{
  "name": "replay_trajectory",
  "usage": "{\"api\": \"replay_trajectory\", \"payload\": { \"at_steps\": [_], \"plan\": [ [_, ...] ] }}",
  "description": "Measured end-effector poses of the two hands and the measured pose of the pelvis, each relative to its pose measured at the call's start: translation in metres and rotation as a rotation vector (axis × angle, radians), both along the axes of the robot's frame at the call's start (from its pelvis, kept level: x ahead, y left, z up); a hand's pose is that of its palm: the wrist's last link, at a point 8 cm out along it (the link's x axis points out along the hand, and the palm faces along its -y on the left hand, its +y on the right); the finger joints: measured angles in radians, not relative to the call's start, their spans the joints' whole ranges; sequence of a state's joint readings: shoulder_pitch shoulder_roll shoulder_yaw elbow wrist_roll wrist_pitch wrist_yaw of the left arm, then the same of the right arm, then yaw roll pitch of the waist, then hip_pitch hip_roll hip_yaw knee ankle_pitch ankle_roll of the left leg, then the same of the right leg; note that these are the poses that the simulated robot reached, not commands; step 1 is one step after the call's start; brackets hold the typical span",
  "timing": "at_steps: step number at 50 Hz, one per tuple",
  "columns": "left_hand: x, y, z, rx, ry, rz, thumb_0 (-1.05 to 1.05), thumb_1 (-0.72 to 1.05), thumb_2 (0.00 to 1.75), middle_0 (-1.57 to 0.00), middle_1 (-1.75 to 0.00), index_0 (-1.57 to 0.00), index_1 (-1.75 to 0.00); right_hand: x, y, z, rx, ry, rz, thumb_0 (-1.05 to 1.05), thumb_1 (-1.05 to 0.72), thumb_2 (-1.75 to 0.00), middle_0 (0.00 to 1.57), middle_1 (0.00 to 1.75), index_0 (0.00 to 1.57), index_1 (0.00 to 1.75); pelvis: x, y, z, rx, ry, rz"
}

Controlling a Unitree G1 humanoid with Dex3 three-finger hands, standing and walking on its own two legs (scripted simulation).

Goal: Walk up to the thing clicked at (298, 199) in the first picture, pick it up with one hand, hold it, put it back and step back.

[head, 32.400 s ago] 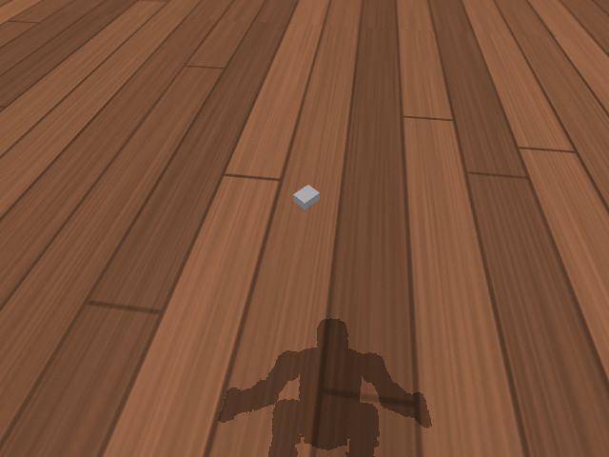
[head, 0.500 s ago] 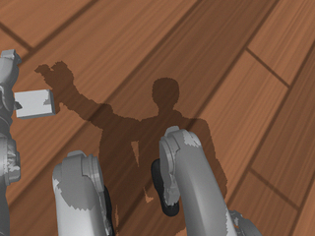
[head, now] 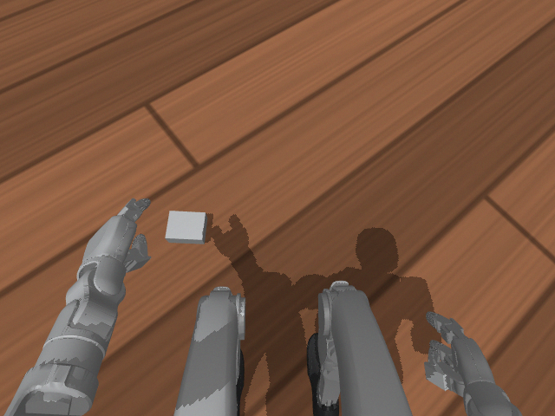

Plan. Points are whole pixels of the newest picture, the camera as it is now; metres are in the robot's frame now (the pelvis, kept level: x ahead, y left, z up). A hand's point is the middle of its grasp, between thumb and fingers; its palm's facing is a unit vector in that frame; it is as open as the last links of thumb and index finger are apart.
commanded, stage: home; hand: left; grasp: from above
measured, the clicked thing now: (187, 227) +0.51 +0.24 -0.48
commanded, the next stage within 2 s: none
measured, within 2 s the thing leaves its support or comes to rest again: neither
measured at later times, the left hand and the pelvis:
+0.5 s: hand (98, 298) +0.26 +0.19 +0.09, palm faces +0.08 -0.97 -0.24, open 7.4 cm; pelvis +0.05 +0.00 +0.17, yaw +2 degrees
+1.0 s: hand (53, 331) +0.23 +0.19 +0.17, palm faces +0.11 -0.98 -0.19, open 7.4 cm; pelvis +0.08 +0.00 +0.22, yaw +3 degrees
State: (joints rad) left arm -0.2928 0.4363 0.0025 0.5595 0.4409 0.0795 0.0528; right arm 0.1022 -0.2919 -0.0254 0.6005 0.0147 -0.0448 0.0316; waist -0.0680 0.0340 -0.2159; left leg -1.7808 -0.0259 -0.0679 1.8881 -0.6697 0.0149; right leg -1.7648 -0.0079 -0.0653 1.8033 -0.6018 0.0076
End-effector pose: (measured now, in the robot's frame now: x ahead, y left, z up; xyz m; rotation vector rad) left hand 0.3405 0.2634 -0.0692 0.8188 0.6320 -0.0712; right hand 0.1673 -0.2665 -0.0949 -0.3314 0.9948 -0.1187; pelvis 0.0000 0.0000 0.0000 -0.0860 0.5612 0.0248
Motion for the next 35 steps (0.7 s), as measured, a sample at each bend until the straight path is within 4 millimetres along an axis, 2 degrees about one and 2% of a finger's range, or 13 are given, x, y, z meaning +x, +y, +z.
{"api": "replay_trajectory", "payload": {
  "at_steps": [4, 9, 16, 24, 30, 35],
  "plan": [
    [-0.023, -0.008, 0.028, -0.101, -0.003, 0.085, 0.01, 0.87, 0.9, -0.21, -0.3, -0.22, -0.31, 0.027, 0.011, 0.039, 0.013, -0.115, 0.011, 0.01, -0.91, -0.89, 0.2, 0.3, 0.2, 0.3, 0.003, -0.001, 0.028, 0.007, -0.04, 0.007],
    [-0.048, -0.012, 0.063, -0.217, 0.014, 0.206, 0.01, 0.89, 0.9, -0.21, -0.3, -0.21, -0.3, 0.04, 0.026, 0.082, 0.037, -0.186, 0.011, 0.01, -0.91, -0.89, 0.2, 0.3, 0.2, 0.3, 0.008, -0.001, 0.064, 0.014, -0.089, 0.014],
    [-0.079, -0.014, 0.118, -0.342, 0.057, 0.353, 0.01, 0.9, 0.9, -0.21, -0.3, -0.21, -0.3, 0.037, 0.038, 0.133, 0.054, -0.209, -0.019, 0.01, -0.9, -0.89, 0.2, 0.3, 0.2, 0.3, 0.022, -0.001, 0.114, 0.021, -0.161, 0.021],
    [-0.101, -0.021, 0.182, -0.465, 0.08, 0.47, 0.01, 0.9, 0.9, -0.2, -0.3, -0.21, -0.3, 0.025, 0.038, 0.186, 0.033, -0.228, -0.069, 0.01, -0.9, -0.89, 0.2, 0.3, 0.2, 0.3, 0.044, 0.001, 0.167, 0.027, -0.251, 0.028],
    [-0.113, -0.024, 0.226, -0.507, 0.071, 0.498, 0.01, 0.91, 0.9, -0.2, -0.3, -0.21, -0.3, 0.028, 0.035, 0.221, 0.014, -0.279, -0.094, 0.01, -0.9, -0.89, 0.2, 0.3, 0.2, 0.3, 0.06, 0.001, 0.197, 0.033, -0.315, 0.031],
    [-0.124, -0.026, 0.257, -0.509, 0.053, 0.491, 0.01, 0.91, 0.9, -0.2, -0.3, -0.2, -0.3, 0.041, 0.034, 0.243, 0.011, -0.348, -0.097, 0.02, -0.9, -0.89, 0.2, 0.3, 0.2, 0.3, 0.071, 0.002, 0.212, 0.037, -0.352, 0.033]
  ]
}}
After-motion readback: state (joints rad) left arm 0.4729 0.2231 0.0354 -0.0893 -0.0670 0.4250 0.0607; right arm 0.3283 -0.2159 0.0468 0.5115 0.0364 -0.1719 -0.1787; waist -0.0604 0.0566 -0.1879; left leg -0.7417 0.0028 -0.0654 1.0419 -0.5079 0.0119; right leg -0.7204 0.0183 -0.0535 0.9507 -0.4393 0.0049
